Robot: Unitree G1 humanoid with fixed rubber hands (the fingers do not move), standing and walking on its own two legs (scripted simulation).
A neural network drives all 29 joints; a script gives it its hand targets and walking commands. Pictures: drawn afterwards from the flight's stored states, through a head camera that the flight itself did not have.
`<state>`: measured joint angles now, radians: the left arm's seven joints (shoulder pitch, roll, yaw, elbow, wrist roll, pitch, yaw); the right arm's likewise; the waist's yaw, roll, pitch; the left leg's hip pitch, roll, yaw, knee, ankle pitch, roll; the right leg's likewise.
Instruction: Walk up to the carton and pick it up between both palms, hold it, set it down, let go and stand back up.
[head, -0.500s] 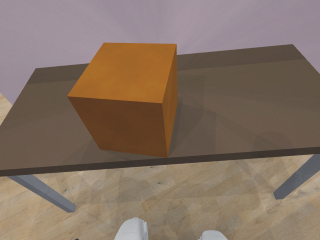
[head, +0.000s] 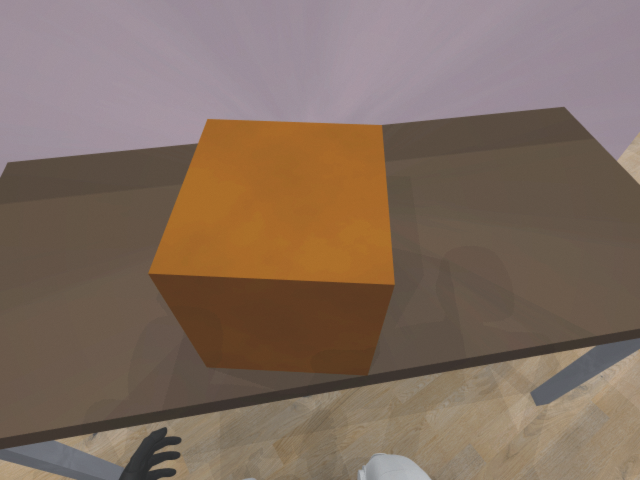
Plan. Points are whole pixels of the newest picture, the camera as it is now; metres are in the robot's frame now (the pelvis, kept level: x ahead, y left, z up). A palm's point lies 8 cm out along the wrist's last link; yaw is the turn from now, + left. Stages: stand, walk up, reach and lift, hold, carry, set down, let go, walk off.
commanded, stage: walk up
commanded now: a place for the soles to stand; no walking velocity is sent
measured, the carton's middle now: (290, 251) +0.40 +0.04 +0.03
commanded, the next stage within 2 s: none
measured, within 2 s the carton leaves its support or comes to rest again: neither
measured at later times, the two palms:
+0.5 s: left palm out of the picture +0.10 +0.24 -0.10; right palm out of the picture +0.08 -0.27 -0.09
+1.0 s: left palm out of the picture +0.10 +0.27 -0.12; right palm out of the picture +0.03 -0.28 -0.09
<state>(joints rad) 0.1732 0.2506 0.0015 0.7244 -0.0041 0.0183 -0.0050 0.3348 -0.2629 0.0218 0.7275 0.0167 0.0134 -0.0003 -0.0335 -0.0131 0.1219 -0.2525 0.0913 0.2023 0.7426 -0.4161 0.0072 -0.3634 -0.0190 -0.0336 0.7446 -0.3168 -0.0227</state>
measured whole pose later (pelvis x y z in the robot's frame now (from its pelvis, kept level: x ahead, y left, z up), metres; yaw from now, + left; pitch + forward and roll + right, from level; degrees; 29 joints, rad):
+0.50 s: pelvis +0.02 -0.01 +0.02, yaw -1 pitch -2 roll +1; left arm 0.22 0.25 -0.01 0.86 -0.01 0.02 -0.03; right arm 0.36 -0.26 0.00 0.71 0.00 0.00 0.01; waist 0.01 -0.01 0.05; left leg -0.14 0.09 0.22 0.52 -0.32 -0.01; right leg -0.27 0.00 -0.02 0.55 -0.24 -0.03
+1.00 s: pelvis -0.04 +0.00 +0.00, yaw +0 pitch -3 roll +0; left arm 0.08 0.33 0.03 0.79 0.02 0.10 0.00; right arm 0.31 -0.27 -0.04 0.69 -0.01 0.02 -0.02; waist 0.00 -0.05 0.16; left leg -0.28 -0.01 0.07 0.73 -0.39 0.04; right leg -0.44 0.01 -0.02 0.78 -0.36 -0.01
